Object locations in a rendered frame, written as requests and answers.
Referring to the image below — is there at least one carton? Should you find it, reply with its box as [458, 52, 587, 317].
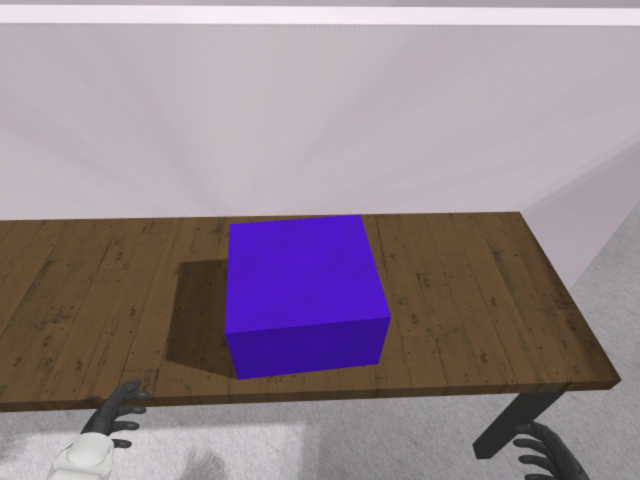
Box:
[225, 215, 391, 380]

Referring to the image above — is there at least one table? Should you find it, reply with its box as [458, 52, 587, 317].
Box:
[0, 212, 622, 459]

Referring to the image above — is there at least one robot right hand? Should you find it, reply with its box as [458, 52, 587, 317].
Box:
[512, 420, 590, 480]

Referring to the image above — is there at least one robot left hand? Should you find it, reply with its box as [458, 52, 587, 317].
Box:
[80, 379, 151, 448]

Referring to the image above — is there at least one left robot forearm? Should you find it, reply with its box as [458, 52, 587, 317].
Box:
[46, 432, 114, 480]

